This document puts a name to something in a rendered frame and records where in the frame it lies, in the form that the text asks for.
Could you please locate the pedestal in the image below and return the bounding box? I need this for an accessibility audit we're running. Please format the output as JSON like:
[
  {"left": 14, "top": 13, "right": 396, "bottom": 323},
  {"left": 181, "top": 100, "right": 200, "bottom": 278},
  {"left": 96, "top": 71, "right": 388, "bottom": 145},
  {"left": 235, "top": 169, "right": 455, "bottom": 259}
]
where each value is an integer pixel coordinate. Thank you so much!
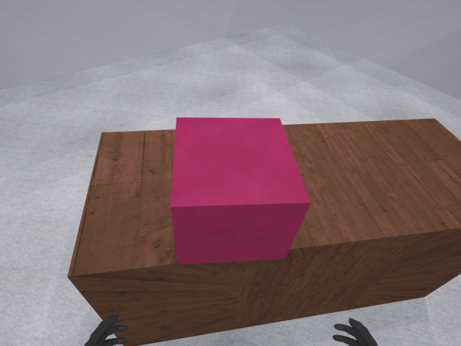
[{"left": 68, "top": 118, "right": 461, "bottom": 346}]

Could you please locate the robot right hand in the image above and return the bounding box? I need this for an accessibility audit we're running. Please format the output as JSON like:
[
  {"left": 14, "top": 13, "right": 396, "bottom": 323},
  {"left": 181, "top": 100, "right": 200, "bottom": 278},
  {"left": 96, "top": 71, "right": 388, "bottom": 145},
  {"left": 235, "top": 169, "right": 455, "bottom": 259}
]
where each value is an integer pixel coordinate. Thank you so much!
[{"left": 333, "top": 318, "right": 377, "bottom": 346}]

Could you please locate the carton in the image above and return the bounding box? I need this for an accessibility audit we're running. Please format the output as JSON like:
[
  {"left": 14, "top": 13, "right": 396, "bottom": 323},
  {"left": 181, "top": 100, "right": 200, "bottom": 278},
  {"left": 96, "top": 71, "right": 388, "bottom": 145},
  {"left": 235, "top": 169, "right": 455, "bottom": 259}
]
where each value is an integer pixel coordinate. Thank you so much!
[{"left": 170, "top": 117, "right": 311, "bottom": 265}]

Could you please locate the robot left hand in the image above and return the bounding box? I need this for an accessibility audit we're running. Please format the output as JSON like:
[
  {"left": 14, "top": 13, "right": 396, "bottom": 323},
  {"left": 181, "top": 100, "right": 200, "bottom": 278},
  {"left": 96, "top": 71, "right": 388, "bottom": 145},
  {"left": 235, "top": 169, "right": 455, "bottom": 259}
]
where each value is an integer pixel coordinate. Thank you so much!
[{"left": 84, "top": 315, "right": 128, "bottom": 346}]

